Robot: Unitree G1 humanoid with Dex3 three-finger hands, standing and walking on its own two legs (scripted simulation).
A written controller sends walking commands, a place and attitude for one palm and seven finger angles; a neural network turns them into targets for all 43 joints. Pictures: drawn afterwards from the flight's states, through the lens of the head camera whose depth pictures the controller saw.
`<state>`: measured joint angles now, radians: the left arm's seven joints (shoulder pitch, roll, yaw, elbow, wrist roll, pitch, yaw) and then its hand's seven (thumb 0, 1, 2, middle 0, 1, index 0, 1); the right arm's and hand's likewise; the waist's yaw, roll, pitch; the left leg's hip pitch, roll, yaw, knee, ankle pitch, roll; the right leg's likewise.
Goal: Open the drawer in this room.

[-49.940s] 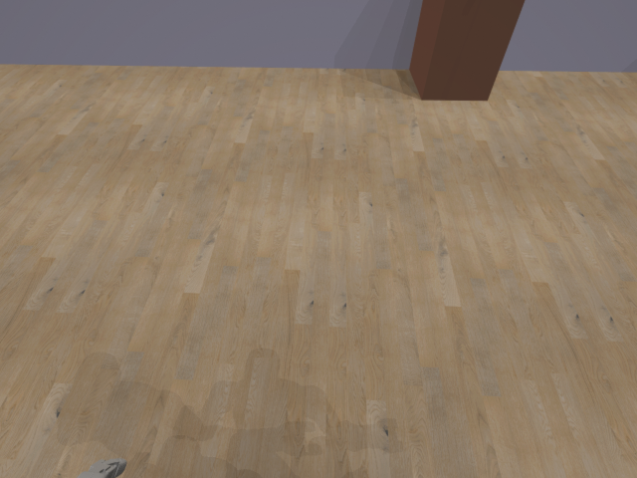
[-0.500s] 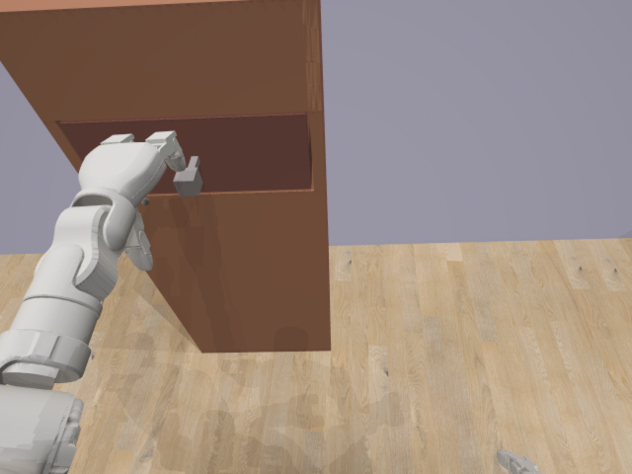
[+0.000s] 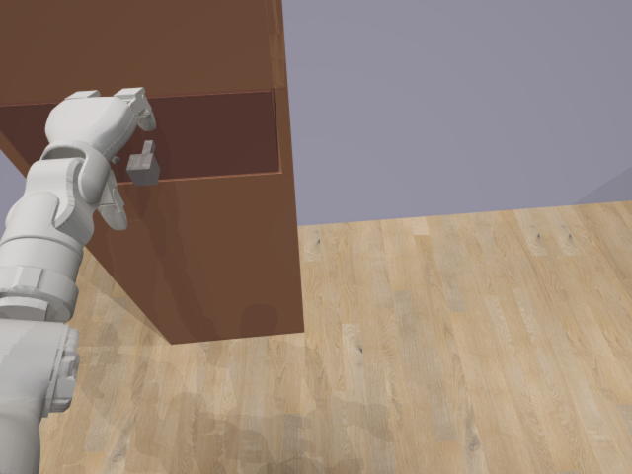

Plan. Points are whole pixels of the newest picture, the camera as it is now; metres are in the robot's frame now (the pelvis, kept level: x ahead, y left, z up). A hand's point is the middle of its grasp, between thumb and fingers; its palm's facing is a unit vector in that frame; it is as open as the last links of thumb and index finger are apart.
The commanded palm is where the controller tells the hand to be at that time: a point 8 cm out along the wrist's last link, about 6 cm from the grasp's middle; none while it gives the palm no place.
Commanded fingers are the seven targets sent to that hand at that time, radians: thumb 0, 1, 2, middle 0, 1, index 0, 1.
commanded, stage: move the hooked fingers above the handle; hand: left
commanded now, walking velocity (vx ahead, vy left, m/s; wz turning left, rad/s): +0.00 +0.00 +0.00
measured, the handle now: (146, 161) +0.54 +0.25 +0.07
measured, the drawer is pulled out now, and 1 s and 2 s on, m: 0.00 0.00 0.00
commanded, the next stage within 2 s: lower the fingers behind the handle in 0.86 s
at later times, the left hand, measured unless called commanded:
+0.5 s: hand (106, 156) +0.48 +0.27 +0.13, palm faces -0.01 -0.01 -1.00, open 13.8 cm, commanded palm +0.46 +0.26 +0.19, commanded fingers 0.00 -0.50 0.30 -0.30 -1.20 -0.30 -1.20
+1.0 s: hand (108, 156) +0.48 +0.26 +0.14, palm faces -0.03 -0.01 -1.00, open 13.8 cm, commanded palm +0.46 +0.26 +0.19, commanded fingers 0.00 -0.50 0.30 -0.30 -1.20 -0.30 -1.20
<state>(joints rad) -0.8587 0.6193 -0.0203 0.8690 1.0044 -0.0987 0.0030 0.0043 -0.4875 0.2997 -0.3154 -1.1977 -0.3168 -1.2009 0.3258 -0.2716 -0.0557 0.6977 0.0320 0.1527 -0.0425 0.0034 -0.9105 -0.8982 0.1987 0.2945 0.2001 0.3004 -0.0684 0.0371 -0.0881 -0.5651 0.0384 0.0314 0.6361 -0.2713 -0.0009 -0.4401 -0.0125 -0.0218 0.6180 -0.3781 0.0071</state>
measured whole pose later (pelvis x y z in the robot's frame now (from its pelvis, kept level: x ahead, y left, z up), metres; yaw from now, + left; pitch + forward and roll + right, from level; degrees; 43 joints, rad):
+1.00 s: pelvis +0.01 +0.00 +0.00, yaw -1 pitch +12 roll -1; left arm -0.83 0.63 0.00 0.88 1.01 -0.06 -0.01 0.00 -0.49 0.30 -0.31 -1.20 -0.32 -1.20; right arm 0.35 -0.27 -0.05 0.69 0.04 0.17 -0.04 0.00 -0.91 -0.90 0.20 0.29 0.20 0.30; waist -0.07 0.05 -0.11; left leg -0.55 0.05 0.04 0.63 -0.28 0.00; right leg -0.43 0.00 -0.01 0.60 -0.38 0.01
